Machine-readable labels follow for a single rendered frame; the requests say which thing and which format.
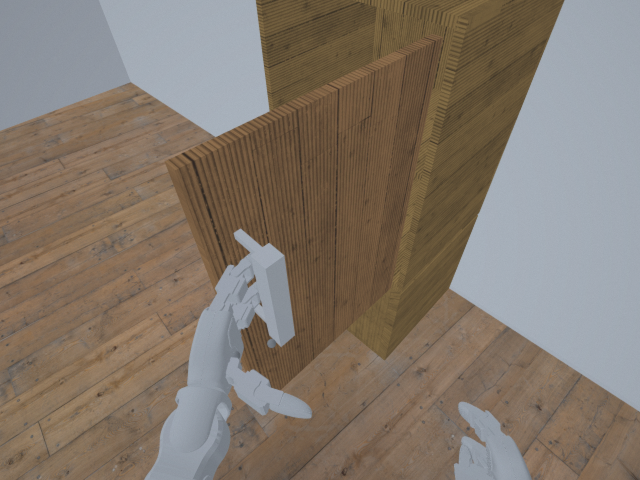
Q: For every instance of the cupboard door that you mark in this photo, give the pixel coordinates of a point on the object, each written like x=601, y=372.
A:
x=326, y=179

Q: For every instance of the right robot hand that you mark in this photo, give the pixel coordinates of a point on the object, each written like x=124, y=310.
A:
x=500, y=460

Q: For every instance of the left robot forearm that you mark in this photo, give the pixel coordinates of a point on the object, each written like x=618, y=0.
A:
x=195, y=437

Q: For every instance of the left robot hand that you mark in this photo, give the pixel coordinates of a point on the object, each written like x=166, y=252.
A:
x=218, y=336

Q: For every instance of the handle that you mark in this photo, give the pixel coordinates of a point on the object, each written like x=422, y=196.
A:
x=271, y=277

